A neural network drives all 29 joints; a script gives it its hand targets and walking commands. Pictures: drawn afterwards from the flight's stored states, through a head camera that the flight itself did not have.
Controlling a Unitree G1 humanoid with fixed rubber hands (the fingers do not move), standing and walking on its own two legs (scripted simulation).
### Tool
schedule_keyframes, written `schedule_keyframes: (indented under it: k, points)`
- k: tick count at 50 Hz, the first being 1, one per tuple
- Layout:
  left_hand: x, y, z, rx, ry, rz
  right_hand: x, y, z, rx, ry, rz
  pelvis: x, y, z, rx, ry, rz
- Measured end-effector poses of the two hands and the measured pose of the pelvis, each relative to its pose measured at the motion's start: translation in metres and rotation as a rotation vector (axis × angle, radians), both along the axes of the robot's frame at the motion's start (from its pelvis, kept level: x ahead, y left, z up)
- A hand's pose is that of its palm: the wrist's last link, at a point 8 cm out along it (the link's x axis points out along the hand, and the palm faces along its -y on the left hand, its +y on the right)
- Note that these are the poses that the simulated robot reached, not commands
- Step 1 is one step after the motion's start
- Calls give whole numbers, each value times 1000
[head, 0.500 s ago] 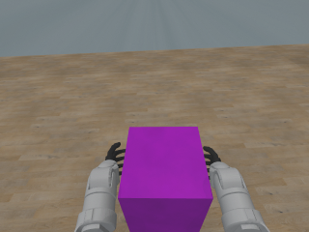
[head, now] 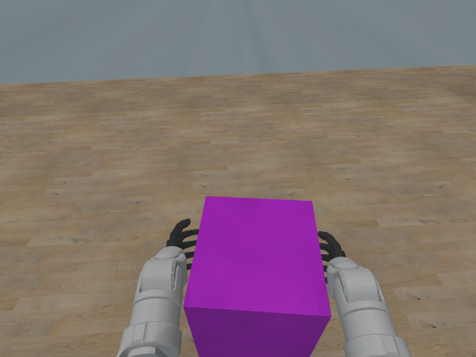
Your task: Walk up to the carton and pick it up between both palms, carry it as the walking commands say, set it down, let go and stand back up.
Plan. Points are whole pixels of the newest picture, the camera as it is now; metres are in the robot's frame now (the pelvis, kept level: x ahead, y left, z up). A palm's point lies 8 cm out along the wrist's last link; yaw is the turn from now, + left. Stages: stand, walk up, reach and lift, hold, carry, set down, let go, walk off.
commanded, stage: hold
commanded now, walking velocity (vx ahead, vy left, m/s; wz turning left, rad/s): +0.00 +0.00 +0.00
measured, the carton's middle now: (254, 283) +0.29 +0.01 -0.02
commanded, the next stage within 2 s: carry in 0.40 s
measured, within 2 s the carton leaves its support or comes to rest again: neither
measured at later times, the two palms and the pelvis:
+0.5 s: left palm (174, 257) +0.29 +0.15 +0.05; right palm (336, 267) +0.29 -0.14 +0.04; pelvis -0.01 +0.00 +0.00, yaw +0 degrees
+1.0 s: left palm (176, 231) +0.31 +0.14 +0.10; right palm (344, 237) +0.31 -0.15 +0.09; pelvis -0.03 -0.01 -0.02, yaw -1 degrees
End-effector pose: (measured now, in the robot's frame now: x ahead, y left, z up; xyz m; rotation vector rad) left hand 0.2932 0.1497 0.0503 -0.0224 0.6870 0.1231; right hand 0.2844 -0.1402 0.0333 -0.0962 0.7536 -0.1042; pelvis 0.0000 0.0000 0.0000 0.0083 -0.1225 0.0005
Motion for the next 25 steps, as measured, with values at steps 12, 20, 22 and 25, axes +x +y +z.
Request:
schedule_keyframes:
  k: [12,20,22,25]
  points:
    - [-3,-1,1,1,-4,-3,-3,-1,1,1,-3,-2,-2,0,0,0,-4,0]
    - [-4,0,1,-1,-5,1,-3,0,2,1,-3,0,-3,0,0,1,-5,0]
    - [-4,1,1,-1,-4,3,-2,1,2,0,-2,2,-3,0,0,0,6,2]
    - [-2,2,1,7,-7,-1,1,2,4,-2,-4,-1,-5,1,-2,-3,46,3]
